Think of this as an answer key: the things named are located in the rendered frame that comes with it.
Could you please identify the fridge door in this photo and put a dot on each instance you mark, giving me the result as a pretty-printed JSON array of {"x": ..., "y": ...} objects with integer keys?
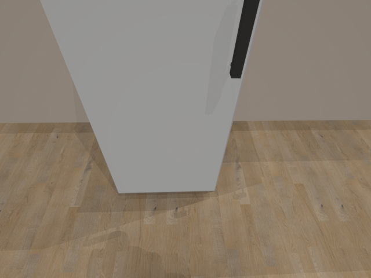
[{"x": 154, "y": 79}]

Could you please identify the handle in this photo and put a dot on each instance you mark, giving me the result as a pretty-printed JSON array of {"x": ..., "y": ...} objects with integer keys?
[{"x": 246, "y": 24}]

